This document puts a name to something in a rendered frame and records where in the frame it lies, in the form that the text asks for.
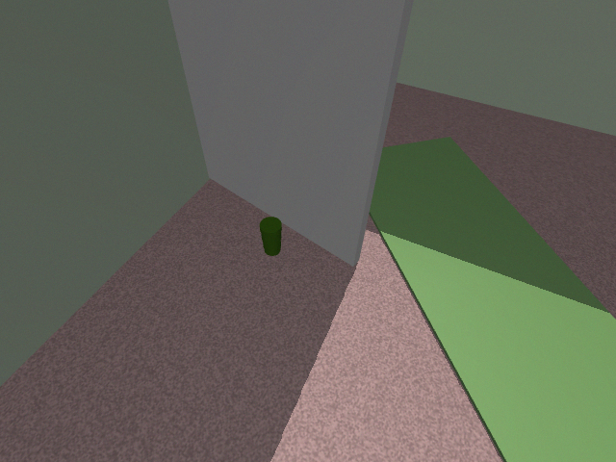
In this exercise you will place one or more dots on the cup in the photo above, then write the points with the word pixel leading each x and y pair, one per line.
pixel 271 235

